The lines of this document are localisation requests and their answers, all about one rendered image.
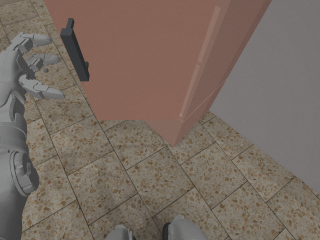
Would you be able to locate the left robot upper arm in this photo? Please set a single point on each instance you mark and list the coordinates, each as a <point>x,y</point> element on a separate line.
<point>18,178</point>

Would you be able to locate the handle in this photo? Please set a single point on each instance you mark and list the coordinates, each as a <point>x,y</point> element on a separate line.
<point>73,49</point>

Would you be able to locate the robot left hand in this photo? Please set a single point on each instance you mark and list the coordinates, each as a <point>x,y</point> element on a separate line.
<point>13,66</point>

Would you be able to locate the robot left forearm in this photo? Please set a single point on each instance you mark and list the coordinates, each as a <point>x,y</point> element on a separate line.
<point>13,126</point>

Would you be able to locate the cupboard door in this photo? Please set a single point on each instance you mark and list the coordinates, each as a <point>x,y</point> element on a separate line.
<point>141,53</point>

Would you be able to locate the robot right thigh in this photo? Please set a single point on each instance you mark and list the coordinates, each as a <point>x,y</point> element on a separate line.
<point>185,229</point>

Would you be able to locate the robot thigh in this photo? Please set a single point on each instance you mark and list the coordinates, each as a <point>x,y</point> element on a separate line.
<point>120,234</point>
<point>185,229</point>

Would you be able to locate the robot left thigh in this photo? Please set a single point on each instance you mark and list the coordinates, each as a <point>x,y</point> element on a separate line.
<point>120,234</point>

